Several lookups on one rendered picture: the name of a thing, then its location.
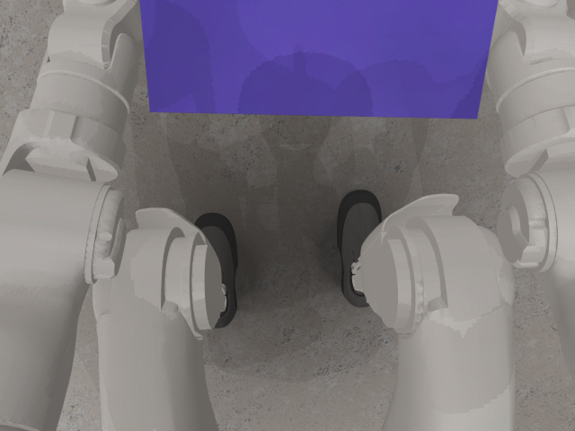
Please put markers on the carton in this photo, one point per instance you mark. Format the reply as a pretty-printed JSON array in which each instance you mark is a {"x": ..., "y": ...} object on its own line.
[{"x": 355, "y": 58}]

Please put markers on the left robot foot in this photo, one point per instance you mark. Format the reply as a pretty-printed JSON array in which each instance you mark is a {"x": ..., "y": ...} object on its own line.
[{"x": 220, "y": 233}]

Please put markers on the left robot forearm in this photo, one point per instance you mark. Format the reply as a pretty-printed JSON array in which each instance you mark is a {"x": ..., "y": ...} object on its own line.
[{"x": 85, "y": 87}]

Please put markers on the robot left shin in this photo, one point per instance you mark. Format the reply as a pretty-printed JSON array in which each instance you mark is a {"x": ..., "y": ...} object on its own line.
[{"x": 156, "y": 218}]

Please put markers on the right robot forearm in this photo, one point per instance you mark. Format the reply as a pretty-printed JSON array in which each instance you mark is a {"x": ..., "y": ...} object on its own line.
[{"x": 531, "y": 73}]

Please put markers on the right robot upper arm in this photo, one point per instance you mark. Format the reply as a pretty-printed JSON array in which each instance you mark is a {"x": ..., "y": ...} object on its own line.
[{"x": 536, "y": 230}]

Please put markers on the left robot upper arm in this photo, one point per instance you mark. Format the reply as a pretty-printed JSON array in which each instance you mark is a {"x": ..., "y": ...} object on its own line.
[{"x": 58, "y": 235}]

